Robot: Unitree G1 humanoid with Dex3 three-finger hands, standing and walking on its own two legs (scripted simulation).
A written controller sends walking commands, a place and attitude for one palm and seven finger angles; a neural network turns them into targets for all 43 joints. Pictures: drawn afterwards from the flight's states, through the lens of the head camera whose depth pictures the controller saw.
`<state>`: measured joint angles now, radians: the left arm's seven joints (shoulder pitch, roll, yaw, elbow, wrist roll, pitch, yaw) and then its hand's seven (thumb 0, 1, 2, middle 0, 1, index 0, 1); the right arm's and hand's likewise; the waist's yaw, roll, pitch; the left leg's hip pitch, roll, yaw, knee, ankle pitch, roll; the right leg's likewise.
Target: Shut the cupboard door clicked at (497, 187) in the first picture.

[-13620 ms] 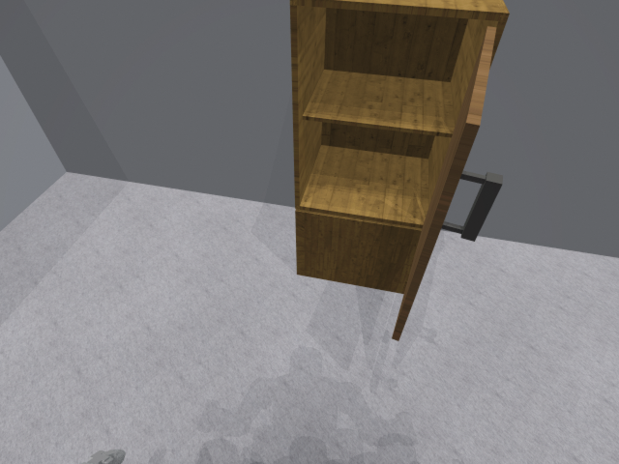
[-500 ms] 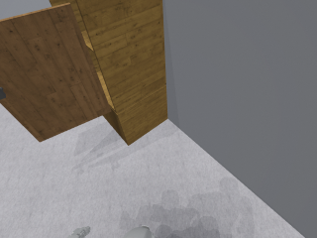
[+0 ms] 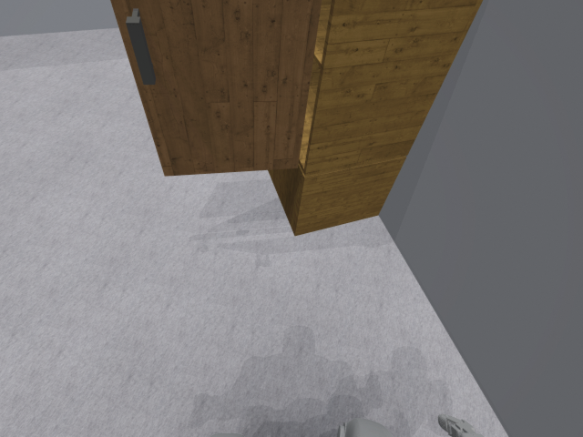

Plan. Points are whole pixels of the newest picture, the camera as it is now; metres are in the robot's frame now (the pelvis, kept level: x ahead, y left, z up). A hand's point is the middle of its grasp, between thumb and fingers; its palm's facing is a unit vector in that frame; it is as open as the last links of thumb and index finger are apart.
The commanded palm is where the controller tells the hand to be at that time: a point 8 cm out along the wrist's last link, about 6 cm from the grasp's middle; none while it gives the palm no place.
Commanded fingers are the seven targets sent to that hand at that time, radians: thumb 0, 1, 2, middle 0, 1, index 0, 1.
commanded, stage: turn to face it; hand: left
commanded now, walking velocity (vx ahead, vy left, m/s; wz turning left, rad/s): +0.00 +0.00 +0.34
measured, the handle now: (142, 47) +0.79 +0.38 +0.05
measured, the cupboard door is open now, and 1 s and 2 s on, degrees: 80 80 80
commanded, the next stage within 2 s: take the last steps up to it in 0.32 s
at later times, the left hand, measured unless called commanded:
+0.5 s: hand out of the picture +0.04 +0.16 -0.15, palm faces +0.15 -0.95 -0.27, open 7.4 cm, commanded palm none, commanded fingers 0.00 0.90 0.90 -0.20 -0.30 -0.20 -0.30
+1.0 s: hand out of the picture -0.12 +0.16 -0.17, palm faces +0.32 -0.93 -0.15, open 7.4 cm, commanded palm none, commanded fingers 0.00 0.90 0.90 -0.20 -0.30 -0.20 -0.30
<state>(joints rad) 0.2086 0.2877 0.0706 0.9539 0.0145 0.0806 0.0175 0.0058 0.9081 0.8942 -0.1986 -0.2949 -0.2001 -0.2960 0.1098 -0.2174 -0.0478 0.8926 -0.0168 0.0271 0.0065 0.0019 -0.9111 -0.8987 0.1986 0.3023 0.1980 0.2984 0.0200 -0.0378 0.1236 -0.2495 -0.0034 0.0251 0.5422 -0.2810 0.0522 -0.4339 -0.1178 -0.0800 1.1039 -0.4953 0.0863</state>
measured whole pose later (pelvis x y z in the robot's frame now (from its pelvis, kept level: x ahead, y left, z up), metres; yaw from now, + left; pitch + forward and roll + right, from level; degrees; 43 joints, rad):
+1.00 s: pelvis +0.03 +0.04 +0.00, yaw +12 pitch -1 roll +0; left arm 0.48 0.16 0.04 1.17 0.03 0.01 0.00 0.00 0.91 0.89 -0.20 -0.30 -0.20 -0.30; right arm 0.18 -0.15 -0.04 1.01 -0.02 -0.04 0.01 0.00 -0.91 -0.90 0.20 0.30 0.20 0.30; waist 0.06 -0.03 0.02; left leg -0.23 0.05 0.13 0.54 -0.30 0.02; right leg -0.24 -0.11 -0.08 0.82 -0.48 0.02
